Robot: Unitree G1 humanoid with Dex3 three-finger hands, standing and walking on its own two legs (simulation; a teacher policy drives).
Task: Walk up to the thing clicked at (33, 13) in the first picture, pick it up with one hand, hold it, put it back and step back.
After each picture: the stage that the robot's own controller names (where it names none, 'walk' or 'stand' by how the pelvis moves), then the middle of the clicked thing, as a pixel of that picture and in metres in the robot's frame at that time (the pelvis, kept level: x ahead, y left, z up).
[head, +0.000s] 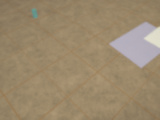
stand; (34, 13) +1.99 +0.67 -0.72
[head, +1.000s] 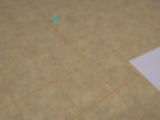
walk; (54, 18) +1.92 +0.32 -0.70
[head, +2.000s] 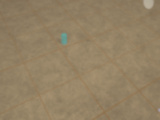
walk; (64, 38) +1.34 +0.16 -0.71
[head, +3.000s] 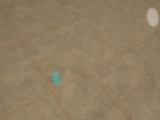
walk; (56, 78) +0.85 +0.22 -0.71
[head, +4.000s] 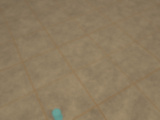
walk; (57, 115) +0.49 +0.24 -0.70
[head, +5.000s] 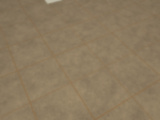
walk; out of the picture +0.40 +0.21 -0.72
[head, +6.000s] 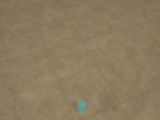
stand; (81, 106) +0.53 +0.00 -0.70
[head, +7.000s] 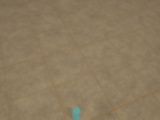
stand; (76, 113) +0.52 +0.03 -0.72
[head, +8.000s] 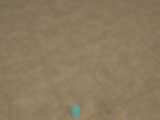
stand; (76, 111) +0.54 +0.04 -0.72
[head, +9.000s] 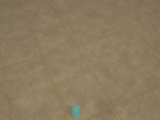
stand; (76, 111) +0.53 +0.04 -0.72
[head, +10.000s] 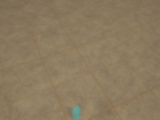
stand; (76, 112) +0.53 +0.04 -0.72
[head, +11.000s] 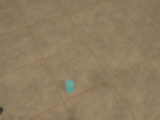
go down; (70, 86) +0.54 +0.06 -0.62
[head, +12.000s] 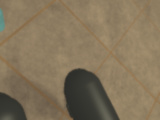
go down; out of the picture +0.60 +0.15 -0.29
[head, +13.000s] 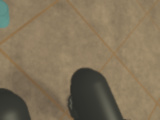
close in; out of the picture +0.60 +0.15 -0.29
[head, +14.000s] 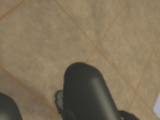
go down; out of the picture +0.59 +0.19 -0.27
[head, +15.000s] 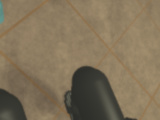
go down; out of the picture +0.60 +0.17 -0.31
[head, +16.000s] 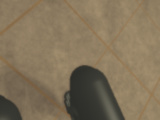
go down; out of the picture +0.59 +0.17 -0.29
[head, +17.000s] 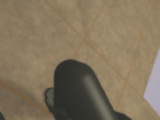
close in; out of the picture +0.58 +0.21 -0.27
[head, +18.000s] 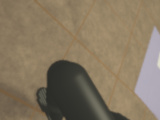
close; out of the picture +0.58 +0.21 -0.29
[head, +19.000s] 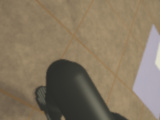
close; out of the picture +0.58 +0.21 -0.29
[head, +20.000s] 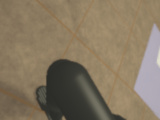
close; out of the picture +0.58 +0.21 -0.29
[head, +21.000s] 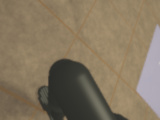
close; out of the picture +0.58 +0.21 -0.28
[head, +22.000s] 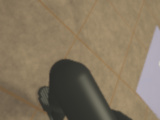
close in; out of the picture +0.58 +0.21 -0.28
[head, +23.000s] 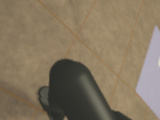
close in; out of the picture +0.58 +0.21 -0.28
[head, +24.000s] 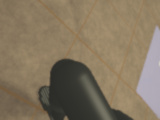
close in; out of the picture +0.58 +0.21 -0.28
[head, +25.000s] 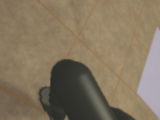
close in; out of the picture +0.58 +0.21 -0.28
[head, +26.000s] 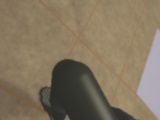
close in; out of the picture +0.58 +0.21 -0.28
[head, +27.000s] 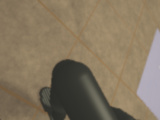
close in; out of the picture +0.58 +0.21 -0.28
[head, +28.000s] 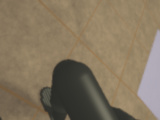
close in; out of the picture +0.58 +0.21 -0.28
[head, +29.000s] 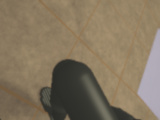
close in; out of the picture +0.58 +0.21 -0.28
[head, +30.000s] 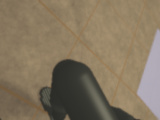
close in; out of the picture +0.58 +0.21 -0.29
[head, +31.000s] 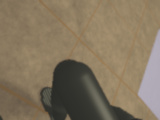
close in; out of the picture +0.58 +0.21 -0.29
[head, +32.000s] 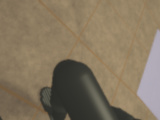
close in; out of the picture +0.58 +0.21 -0.29
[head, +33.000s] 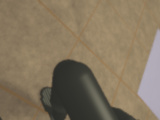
close in; out of the picture +0.58 +0.21 -0.29
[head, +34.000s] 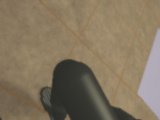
close in; out of the picture +0.58 +0.21 -0.28
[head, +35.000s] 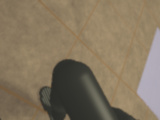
close in; out of the picture +0.58 +0.21 -0.29
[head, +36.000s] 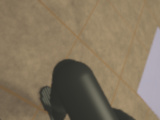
close in; out of the picture +0.58 +0.21 -0.28
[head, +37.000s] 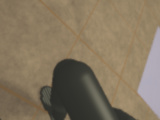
close; out of the picture +0.58 +0.21 -0.28
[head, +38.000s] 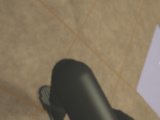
close; out of the picture +0.58 +0.21 -0.28
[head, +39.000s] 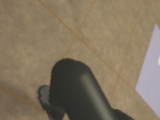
close; out of the picture +0.58 +0.21 -0.28
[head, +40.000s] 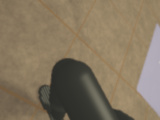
close; out of the picture +0.58 +0.21 -0.28
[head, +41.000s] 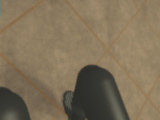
stand; out of the picture +0.59 +0.19 -0.29
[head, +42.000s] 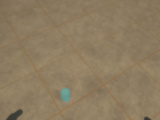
stand; (65, 95) +0.55 +0.07 -0.62
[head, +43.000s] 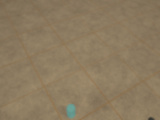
stand; (71, 111) +0.53 +0.06 -0.66
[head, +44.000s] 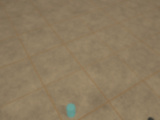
stand; (71, 110) +0.53 +0.06 -0.66
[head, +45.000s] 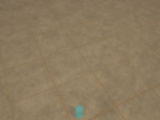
stand; (79, 111) +0.55 +0.03 -0.72
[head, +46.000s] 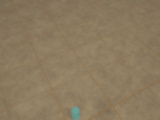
stand; (75, 113) +0.53 +0.07 -0.72
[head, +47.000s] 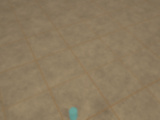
walk; (73, 114) +0.52 +0.07 -0.72
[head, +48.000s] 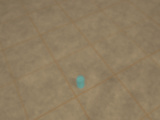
walk; (80, 82) +0.67 +0.05 -0.71
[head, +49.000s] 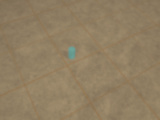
walk; (71, 53) +0.97 +0.05 -0.70
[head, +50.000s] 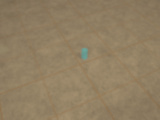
stand; (84, 53) +1.18 +0.03 -0.71
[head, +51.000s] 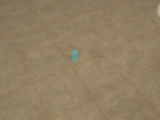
stand; (74, 55) +1.16 +0.07 -0.73
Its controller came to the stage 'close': yes
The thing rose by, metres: 0.00
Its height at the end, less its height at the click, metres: +0.00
